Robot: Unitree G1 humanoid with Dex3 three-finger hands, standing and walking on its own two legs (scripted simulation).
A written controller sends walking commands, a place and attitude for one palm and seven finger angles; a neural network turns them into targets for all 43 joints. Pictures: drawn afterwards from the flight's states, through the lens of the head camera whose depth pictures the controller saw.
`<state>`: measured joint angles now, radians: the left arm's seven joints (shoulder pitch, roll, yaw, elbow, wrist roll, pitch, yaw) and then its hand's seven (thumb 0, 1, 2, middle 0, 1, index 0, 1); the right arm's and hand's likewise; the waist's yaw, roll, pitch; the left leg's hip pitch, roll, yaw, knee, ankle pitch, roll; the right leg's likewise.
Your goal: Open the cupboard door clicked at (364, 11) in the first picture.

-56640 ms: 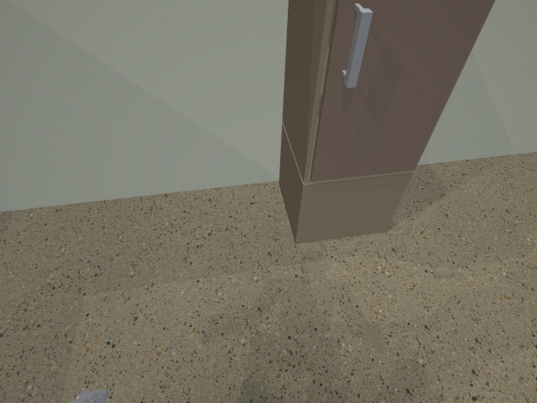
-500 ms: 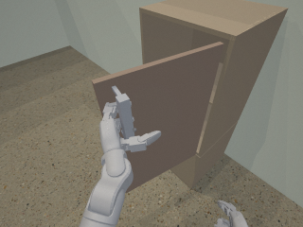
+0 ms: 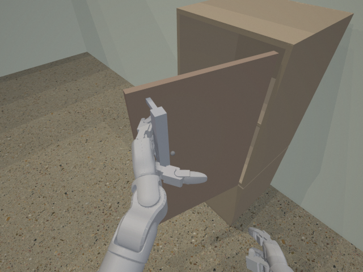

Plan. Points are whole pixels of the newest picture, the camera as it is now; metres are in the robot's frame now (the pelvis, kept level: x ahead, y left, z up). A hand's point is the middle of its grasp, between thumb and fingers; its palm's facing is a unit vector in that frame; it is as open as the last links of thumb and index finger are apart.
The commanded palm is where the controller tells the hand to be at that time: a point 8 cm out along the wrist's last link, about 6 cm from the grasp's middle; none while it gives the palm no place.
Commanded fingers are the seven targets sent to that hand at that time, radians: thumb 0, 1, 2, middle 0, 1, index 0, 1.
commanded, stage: slide the hand sideways off the handle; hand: left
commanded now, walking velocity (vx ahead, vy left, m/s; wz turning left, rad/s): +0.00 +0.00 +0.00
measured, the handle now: (157, 137) +0.36 +0.10 +0.14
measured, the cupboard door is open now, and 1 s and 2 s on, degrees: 76 78 78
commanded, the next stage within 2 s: draw the hand back to the body in 1.16 s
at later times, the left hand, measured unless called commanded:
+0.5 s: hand (158, 173) +0.27 +0.08 +0.13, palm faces -0.08 -1.00 -0.01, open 16.3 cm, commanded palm +0.23 +0.14 +0.14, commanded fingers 0.00 -0.50 0.30 -0.15 -0.30 -0.15 -0.30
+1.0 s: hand (124, 193) +0.22 +0.13 +0.13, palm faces -0.01 -1.00 -0.06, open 16.3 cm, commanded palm +0.18 +0.19 +0.14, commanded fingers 0.00 -0.50 0.30 -0.15 -0.30 -0.15 -0.30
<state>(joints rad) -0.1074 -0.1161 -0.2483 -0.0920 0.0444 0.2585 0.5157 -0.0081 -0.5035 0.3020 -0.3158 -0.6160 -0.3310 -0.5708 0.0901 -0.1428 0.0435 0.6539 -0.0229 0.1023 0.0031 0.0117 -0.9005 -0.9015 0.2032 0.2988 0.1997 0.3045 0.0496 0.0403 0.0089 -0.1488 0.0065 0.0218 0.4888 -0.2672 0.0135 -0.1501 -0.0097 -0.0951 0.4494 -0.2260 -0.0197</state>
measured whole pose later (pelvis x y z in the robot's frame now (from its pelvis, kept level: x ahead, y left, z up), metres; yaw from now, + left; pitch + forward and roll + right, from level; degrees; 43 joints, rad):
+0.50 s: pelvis +0.01 +0.00 +0.00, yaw -2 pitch -4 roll +0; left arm 0.15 0.10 -0.13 -0.33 -0.12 0.22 0.04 -0.01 -0.51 0.30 -0.15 -0.32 -0.15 -0.31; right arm 0.16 -0.19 0.07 0.53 0.02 0.07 -0.02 0.01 -0.90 -0.90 0.20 0.30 0.20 0.30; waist 0.03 0.04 -0.01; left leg -0.14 0.01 0.05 0.50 -0.29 0.01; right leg -0.17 0.00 -0.06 0.49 -0.26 -0.02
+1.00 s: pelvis +0.02 -0.02 +0.00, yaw +0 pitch -3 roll +0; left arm 0.41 0.21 0.10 -0.44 -0.25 0.10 -0.16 -0.01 -0.51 0.30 -0.15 -0.30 -0.15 -0.30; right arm 0.21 -0.23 0.06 0.55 0.04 -0.10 -0.06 0.01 -0.90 -0.90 0.20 0.30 0.20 0.30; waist 0.05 0.06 -0.02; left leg -0.17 0.04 0.01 0.54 -0.32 -0.01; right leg -0.18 0.02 -0.10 0.51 -0.29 -0.04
